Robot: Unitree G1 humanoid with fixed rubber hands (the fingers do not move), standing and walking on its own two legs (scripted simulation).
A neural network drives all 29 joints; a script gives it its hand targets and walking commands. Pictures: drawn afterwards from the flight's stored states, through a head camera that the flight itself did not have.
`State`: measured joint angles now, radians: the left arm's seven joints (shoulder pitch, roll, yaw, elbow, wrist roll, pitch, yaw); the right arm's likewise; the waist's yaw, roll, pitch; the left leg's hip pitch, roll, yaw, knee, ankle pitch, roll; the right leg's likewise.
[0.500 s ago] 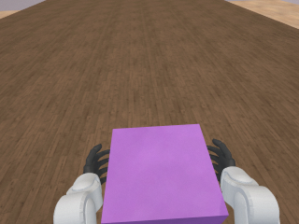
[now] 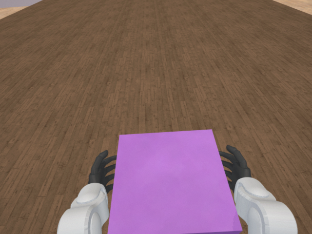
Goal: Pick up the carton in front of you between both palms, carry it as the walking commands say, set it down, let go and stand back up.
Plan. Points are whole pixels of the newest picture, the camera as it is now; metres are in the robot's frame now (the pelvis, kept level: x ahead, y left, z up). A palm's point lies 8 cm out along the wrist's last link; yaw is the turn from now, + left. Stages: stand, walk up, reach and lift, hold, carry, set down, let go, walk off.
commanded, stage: carry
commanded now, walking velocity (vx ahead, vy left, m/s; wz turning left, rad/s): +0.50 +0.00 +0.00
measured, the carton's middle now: (169, 197) +0.23 +0.00 +0.03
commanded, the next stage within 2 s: none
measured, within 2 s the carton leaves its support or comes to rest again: neither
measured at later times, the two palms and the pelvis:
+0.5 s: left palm (111, 96) +0.56 +0.18 +0.10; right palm (198, 91) +0.55 -0.12 +0.11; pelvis +0.33 +0.03 +0.00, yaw -1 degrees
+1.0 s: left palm (121, 70) +0.75 +0.17 +0.10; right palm (191, 66) +0.75 -0.13 +0.10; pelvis +0.52 +0.02 +0.00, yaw +0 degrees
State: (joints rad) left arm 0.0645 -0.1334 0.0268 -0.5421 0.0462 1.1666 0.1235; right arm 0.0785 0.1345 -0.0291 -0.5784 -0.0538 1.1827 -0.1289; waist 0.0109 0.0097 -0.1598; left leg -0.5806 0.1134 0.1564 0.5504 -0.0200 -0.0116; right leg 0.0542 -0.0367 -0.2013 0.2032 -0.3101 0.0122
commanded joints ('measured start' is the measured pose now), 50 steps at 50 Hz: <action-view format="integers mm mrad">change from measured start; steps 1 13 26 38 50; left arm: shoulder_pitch -363 -416 -393 -376 -366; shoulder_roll -619 -846 -687 -896 -660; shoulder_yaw -573 -645 -613 -622 -589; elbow -87 -75 -99 -75 -60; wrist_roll -252 -256 -262 -283 -241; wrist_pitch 30 6 48 -33 46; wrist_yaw -80 -110 -78 -157 -99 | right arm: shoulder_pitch -384 -436 -360 -408 -360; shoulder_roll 636 828 656 903 665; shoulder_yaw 593 626 565 688 579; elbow -53 -62 -49 -60 1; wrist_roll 256 309 254 275 244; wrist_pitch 17 -16 20 -40 27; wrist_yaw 74 142 98 136 103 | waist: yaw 6 -19 -19 -3 -8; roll -163 112 175 -151 47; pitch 57 -162 -2 -267 -106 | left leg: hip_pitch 55 560 609 303 369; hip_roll -25 195 103 -54 72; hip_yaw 48 -196 76 -76 -111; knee -56 -397 -206 77 -101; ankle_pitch -17 -139 475 -451 226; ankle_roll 25 111 54 -10 2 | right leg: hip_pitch -16 -662 -475 -40 -211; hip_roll -230 -103 17 -248 -144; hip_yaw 63 156 -46 168 104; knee -5 867 280 80 274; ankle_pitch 383 114 394 562 501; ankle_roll -96 -17 -8 -130 -25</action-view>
